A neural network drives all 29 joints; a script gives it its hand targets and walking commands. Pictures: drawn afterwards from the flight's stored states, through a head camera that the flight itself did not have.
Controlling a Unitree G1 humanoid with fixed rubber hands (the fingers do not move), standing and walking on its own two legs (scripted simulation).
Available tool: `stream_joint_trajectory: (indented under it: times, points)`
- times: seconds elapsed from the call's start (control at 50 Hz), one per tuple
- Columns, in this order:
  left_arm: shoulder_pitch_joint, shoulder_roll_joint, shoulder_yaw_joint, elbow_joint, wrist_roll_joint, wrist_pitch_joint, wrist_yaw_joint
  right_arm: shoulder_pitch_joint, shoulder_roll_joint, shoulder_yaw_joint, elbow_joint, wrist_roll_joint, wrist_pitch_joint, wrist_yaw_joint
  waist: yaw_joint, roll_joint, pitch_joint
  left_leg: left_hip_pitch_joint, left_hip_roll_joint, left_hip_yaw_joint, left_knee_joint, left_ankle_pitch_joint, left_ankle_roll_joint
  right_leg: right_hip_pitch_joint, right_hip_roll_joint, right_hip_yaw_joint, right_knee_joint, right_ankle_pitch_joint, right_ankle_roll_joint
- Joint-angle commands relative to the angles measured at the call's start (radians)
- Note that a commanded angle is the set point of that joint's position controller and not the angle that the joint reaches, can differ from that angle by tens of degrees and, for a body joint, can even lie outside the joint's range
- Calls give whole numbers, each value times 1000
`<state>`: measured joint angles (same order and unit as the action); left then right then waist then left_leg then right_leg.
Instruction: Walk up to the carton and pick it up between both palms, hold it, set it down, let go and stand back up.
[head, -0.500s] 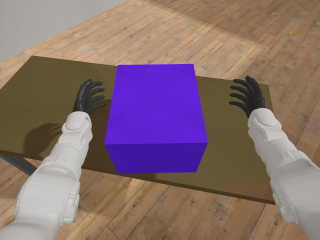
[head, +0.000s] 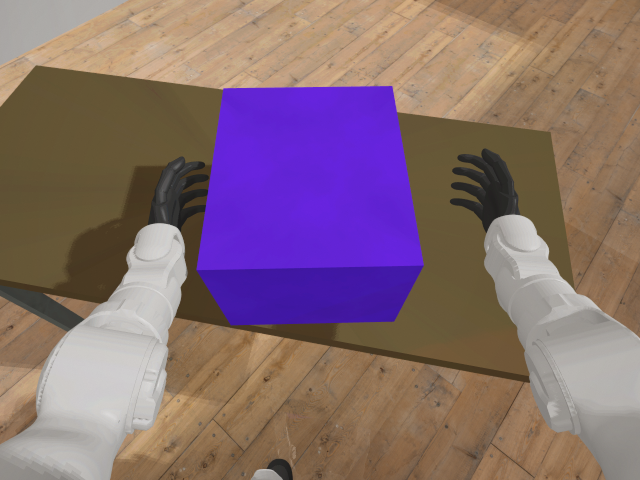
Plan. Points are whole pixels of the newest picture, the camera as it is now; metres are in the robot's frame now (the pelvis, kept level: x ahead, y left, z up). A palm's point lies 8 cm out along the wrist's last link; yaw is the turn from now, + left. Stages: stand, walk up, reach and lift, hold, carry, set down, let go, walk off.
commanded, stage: reach and lift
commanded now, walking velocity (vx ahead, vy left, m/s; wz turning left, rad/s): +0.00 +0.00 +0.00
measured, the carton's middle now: (310, 207) +0.51 +0.06 -0.04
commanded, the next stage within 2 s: none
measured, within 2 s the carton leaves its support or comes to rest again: neither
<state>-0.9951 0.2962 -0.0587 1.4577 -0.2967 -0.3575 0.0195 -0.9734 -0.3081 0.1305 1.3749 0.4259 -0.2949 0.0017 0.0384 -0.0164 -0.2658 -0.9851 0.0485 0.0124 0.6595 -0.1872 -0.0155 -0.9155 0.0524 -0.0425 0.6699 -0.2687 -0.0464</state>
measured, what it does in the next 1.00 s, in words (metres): stands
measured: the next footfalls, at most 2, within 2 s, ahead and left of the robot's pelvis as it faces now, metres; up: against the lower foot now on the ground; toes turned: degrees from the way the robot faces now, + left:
none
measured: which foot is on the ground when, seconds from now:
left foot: down 0.00-1.00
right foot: down 0.00-1.00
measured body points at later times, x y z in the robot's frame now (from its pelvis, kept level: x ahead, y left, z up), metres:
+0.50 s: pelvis +0.01 +0.01 -0.02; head +0.17 +0.00 +0.39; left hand +0.46 +0.23 -0.03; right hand +0.49 -0.17 -0.02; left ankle +0.04 +0.13 -0.70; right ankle +0.00 -0.09 -0.70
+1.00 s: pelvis +0.00 +0.02 -0.01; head +0.17 +0.02 +0.41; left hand +0.45 +0.21 -0.03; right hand +0.46 -0.14 -0.02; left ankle +0.04 +0.13 -0.70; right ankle +0.00 -0.09 -0.70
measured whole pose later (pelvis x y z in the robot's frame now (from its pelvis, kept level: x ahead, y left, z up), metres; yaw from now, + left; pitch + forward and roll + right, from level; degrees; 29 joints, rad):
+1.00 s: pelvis +0.00 +0.02 -0.01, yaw +0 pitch +30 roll -3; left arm -0.93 0.15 0.31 1.45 0.05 -0.60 0.09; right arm -0.95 -0.13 -0.48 1.42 -0.24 -0.59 -0.04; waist 0.03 0.04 -0.19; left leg -1.05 0.05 0.00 0.77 -0.24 0.00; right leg -0.96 0.04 -0.06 0.73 -0.31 -0.03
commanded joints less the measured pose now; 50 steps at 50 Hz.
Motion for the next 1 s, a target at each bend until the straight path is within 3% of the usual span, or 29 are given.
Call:
stream_joint_trajectory:
  times: [0.0, 0.04, 0.06, 0.08, 0.1, 0.18, 0.22, 0.26, 0.32, 0.46, 0.5, 0.58, 0.66, 0.68, 0.7, 0.74, 0.78, 0.84, 0.86, 0.9, 0.98]
  points:
    - [-486, 168, 16, -167, -4, -103, 5, -465, -203, -51, -173, -28, -94, -9, -1, 33, -886, 550, -17, 35, 80, 382, -50, 228, -21, -24, -10, 432, 98]
    - [-475, 157, 22, -144, 2, -124, 3, -447, -198, -56, -146, -46, -111, -13, -14, 21, -915, 517, -18, 38, 87, 355, -50, 231, -21, -23, 8, 422, 100]
    - [-460, 164, 33, -138, 3, -133, 3, -454, -195, -58, -162, -54, -123, -15, 1, 19, -927, 501, -23, 45, 99, 356, -49, 235, -21, -22, 17, 419, 101]
    - [-466, 167, 33, -135, 0, -139, 5, -466, -190, -55, -176, -56, -132, -17, -7, 10, -932, 482, -23, 43, 111, 372, -47, 244, -19, -19, 28, 448, 103]
    - [-455, 171, 45, -149, 5, -145, 5, -466, -188, -54, -201, -55, -146, -22, 9, 14, -979, 480, -27, 49, 118, 400, -47, 272, -18, -14, 39, 486, 105]
    - [-444, 142, 59, -197, 32, -162, 15, -443, -187, -68, -203, -62, -168, -24, 5, 60, -1031, 497, -23, 50, 154, 430, -67, 230, -5, -19, 68, 483, 97]
    - [-443, 141, 69, -178, 39, -159, 14, -452, -180, -50, -174, -61, -168, -26, 9, 45, -1015, 490, -27, 52, 169, 427, -58, 217, -4, -14, 72, 479, 97]
    - [-418, 133, 71, -162, 27, -161, 9, -457, -172, -48, -199, -72, -169, -31, 2, -16, -1009, 453, -27, 53, 175, 396, -44, 245, -2, -7, 82, 475, 102]
    - [-405, 126, 72, -187, 25, -168, 9, -464, -168, -54, -256, -90, -181, -42, -10, -23, -1061, 424, -27, 52, 206, 433, -50, 280, 0, -5, 109, 540, 106]
    - [-360, 52, 95, -212, 77, -176, 3, -432, -100, -28, -173, -78, -206, -35, 8, 11, -982, 474, -18, 36, 240, 533, -59, 205, 5, -18, 124, 587, 97]
    - [-360, 34, 103, -219, 88, -185, 2, -424, -93, -53, -150, -104, -211, -42, -14, 11, -973, 460, -19, 35, 241, 517, -63, 205, 4, -17, 117, 585, 99]
    - [-380, -22, 103, -246, 115, -185, 14, -453, -54, -89, -138, -128, -215, -33, -9, 62, -937, 530, -12, 24, 228, 496, -70, 126, 5, -26, 90, 474, 79]
    - [-402, -76, 125, -229, 153, -200, 3, -465, 40, -160, -161, -253, -222, -40, -38, 19, -969, 461, -23, 40, 230, 462, -58, 199, -7, -11, 106, 525, 88]
    - [-389, -89, 149, -209, 172, -200, 1, -469, 53, -169, -152, -272, -224, -42, -20, 25, -936, 455, -26, 43, 224, 471, -58, 229, -8, -12, 109, 551, 89]
    - [-412, -125, 138, -218, 189, -203, -1, -479, 83, -197, -145, -301, -232, -40, -38, 25, -952, 472, -20, 42, 218, 459, -60, 217, -6, -19, 105, 533, 89]
    - [-407, -213, 139, -177, 224, -203, -14, -480, 171, -233, -126, -378, -243, -30, -44, 32, -900, 486, -18, 40, 210, 449, -63, 209, -6, -24, 91, 510, 82]
    - [-412, -362, 133, -179, 307, -210, -33, -470, 318, -269, -84, -487, -262, -1, -41, 69, -868, 573, -9, 37, 205, 490, -76, 163, -1, -50, 70, 486, 72]
    - [-434, -660, 116, -109, 434, -236, -84, -473, 649, -331, -29, -705, -307, 81, -41, 96, -793, 661, -1, 33, 181, 477, -76, 96, -4, -84, 10, 419, 48]
    - [-412, -682, 130, -86, 475, -246, -92, -437, 691, -359, 5, -756, -314, 99, -38, 117, -751, 653, -1, 38, 174, 465, -74, 108, -9, -83, 10, 421, 42]
    - [-401, -685, 160, -63, 510, -260, -89, -393, 705, -415, 59, -804, -318, 116, -44, 128, -687, 638, 4, 35, 139, 417, -65, 102, -14, -83, -1, 378, 39]
    - [-369, -677, 180, -54, 518, -271, -64, -345, 700, -454, 69, -865, -320, 126, -43, 88, -662, 586, 2, 47, 85, 388, -46, 161, -16, -79, -25, 355, 46]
